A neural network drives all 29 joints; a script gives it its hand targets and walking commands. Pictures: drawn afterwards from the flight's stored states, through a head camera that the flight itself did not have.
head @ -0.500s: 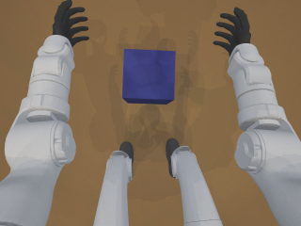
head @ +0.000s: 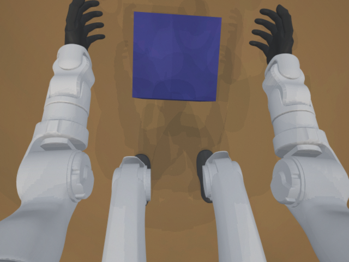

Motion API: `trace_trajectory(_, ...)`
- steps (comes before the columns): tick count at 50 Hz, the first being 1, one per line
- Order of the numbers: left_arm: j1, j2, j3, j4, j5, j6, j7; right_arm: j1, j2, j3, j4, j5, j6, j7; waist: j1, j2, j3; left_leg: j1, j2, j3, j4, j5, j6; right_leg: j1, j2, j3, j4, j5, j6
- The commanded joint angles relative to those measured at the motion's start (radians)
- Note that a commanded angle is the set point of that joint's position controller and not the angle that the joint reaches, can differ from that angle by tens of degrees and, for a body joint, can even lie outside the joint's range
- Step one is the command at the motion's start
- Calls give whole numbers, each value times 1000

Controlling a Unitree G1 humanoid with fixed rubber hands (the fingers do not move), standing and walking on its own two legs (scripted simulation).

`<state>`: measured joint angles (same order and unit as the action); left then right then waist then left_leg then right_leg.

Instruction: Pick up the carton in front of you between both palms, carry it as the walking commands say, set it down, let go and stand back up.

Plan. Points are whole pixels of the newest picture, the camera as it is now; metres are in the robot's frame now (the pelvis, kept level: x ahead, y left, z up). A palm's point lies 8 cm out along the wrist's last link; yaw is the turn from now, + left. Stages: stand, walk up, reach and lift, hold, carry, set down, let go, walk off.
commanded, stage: reach and lift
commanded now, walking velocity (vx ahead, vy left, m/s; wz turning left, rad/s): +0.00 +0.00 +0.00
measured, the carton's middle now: (174, 66) +0.51 -0.01 -0.40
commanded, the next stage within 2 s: none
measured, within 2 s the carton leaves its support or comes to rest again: leaves its support in 1.30 s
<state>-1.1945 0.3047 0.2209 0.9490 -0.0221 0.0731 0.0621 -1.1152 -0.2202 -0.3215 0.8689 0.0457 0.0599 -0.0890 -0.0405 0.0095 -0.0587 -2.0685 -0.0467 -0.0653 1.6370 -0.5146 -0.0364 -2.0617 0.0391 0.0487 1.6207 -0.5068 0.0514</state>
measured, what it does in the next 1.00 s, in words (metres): lowers itself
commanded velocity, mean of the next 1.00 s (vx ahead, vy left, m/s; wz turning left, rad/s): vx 0.00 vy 0.00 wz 0.00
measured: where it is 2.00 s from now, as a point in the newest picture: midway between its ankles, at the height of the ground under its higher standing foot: (174, 187)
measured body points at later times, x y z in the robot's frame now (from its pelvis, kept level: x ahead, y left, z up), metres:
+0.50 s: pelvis -0.04 +0.00 -0.14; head +0.34 +0.00 +0.09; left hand +0.53 +0.18 -0.34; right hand +0.51 -0.19 -0.34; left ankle +0.07 +0.13 -0.49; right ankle +0.07 -0.13 -0.49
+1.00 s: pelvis -0.04 +0.00 -0.15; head +0.33 +0.01 +0.09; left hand +0.53 +0.14 -0.33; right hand +0.51 -0.16 -0.33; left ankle +0.07 +0.13 -0.49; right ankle +0.07 -0.13 -0.49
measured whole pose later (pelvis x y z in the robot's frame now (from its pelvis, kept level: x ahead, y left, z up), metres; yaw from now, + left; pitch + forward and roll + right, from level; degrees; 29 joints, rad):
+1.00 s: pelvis -0.04 +0.00 -0.15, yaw +0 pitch +38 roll -2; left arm -1.56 0.36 -0.01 1.20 -0.21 0.05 0.11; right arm -1.49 -0.26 -0.13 1.13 0.21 0.04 -0.15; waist -0.04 -0.01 0.38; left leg -2.27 -0.04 -0.05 2.18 -0.57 -0.04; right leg -2.26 0.04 0.03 2.16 -0.55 0.06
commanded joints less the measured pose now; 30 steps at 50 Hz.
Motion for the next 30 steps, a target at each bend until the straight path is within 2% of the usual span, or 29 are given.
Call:
trace_trajectory(1,-291,143,-61,-123,-71,-9,18,-233,-155,50,-107,66,-9,-18,-21,63,-1185,665,-19,97,58,550,-15,548,23,-118,49,546,29)
trace_trajectory(5,-394,186,-98,-110,-119,19,30,-341,-198,89,-104,114,16,-32,-20,70,-1174,640,-9,109,130,396,-13,493,14,-139,127,387,27)
trace_trajectory(9,-489,207,-116,-15,-140,37,34,-446,-212,103,-21,133,36,-38,-21,59,-1030,534,8,105,178,211,-6,427,-4,-141,183,220,23)
trace_trajectory(14,-562,221,-123,113,-144,24,26,-532,-220,107,105,123,28,-31,-20,41,-864,425,22,94,247,120,-5,367,-20,-128,258,138,17)
trace_trajectory(18,-609,233,-132,166,-146,-1,21,-585,-235,115,171,125,3,-27,-20,37,-798,388,27,85,310,144,-9,355,-26,-116,323,169,17)
trace_trajectory(23,-675,258,-161,119,-172,-31,28,-651,-267,142,148,151,-29,-36,-25,34,-837,390,22,88,377,227,-7,395,-21,-104,392,273,11)
trace_trajectory(30,-562,217,-202,98,-198,-53,28,-526,-209,179,142,184,-55,-49,-27,49,-923,453,11,87,433,391,-6,451,-3,-107,441,441,11)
